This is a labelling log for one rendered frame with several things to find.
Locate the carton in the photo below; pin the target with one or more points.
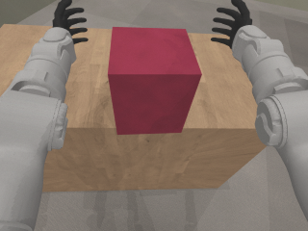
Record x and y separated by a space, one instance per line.
153 76

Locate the robot left upper arm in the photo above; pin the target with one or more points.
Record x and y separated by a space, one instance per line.
30 126

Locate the left robot forearm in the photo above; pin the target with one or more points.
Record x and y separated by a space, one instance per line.
48 66

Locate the robot right upper arm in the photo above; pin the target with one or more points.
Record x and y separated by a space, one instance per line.
282 122

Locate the right robot forearm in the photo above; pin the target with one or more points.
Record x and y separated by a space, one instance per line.
267 66

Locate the right robot hand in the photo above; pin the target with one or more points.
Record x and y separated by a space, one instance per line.
241 19

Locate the pedestal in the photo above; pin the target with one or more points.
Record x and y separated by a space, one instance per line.
218 138

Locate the left robot hand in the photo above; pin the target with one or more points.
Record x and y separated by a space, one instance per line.
61 20

